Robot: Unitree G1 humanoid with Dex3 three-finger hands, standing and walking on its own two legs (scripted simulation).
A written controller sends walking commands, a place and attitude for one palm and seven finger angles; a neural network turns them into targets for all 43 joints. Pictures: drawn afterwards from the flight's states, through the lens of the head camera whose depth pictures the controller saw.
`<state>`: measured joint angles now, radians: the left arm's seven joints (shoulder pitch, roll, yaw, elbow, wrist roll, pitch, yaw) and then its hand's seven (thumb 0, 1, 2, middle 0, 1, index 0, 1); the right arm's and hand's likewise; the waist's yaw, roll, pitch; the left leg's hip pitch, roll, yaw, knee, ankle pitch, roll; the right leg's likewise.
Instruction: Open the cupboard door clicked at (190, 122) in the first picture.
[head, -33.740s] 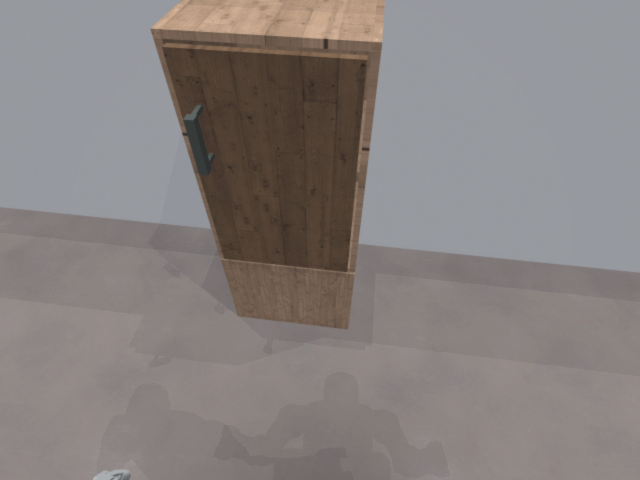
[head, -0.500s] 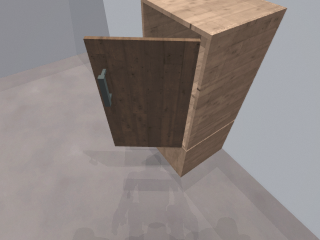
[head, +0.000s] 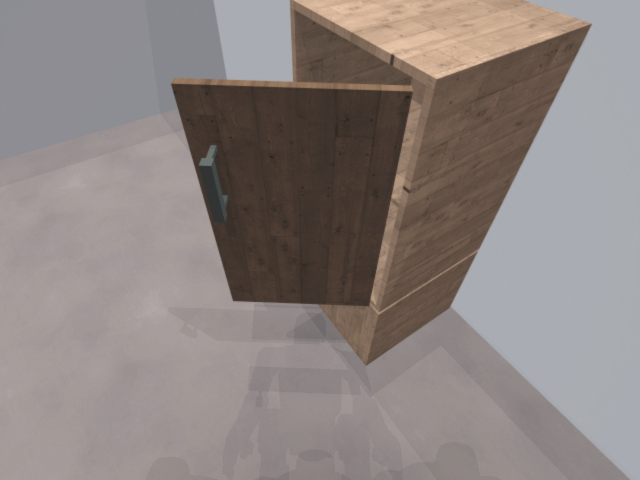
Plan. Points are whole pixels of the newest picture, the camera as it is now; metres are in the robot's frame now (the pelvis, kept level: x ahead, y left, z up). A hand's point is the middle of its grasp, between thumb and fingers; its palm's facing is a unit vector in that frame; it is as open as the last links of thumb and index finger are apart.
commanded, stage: come to a stop and stand still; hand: left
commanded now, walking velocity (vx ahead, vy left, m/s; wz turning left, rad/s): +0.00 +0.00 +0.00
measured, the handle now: (216, 184) +0.57 +0.22 +0.03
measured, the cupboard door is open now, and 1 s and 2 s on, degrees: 54 54 54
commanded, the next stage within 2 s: look again from close up in 1.16 s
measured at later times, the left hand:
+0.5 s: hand out of the picture +0.10 +0.19 -0.17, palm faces +0.01 -0.97 -0.23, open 7.3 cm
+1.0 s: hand out of the picture +0.06 +0.17 -0.16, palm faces +0.02 -0.98 -0.21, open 7.3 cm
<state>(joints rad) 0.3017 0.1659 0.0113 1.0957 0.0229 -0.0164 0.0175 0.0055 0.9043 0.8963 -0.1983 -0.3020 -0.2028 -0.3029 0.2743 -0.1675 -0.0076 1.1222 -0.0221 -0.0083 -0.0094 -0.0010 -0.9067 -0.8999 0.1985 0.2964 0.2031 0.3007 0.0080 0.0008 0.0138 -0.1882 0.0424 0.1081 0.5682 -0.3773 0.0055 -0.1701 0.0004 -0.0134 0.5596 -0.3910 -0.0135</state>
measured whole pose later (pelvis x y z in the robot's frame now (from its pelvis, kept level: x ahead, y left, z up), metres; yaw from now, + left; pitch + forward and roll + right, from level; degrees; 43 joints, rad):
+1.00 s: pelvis +0.02 -0.01 +0.01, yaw +0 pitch -1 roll +0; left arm 0.22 0.19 0.01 1.08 0.01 0.00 0.03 0.00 0.91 0.90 -0.20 -0.30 -0.20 -0.30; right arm 0.27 -0.15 -0.01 1.12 -0.02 -0.01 -0.02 0.00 -0.91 -0.90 0.20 0.30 0.20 0.30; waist 0.01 -0.02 0.04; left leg -0.08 0.04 0.12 0.42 -0.31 -0.01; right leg -0.26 -0.03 -0.08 0.46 -0.18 -0.01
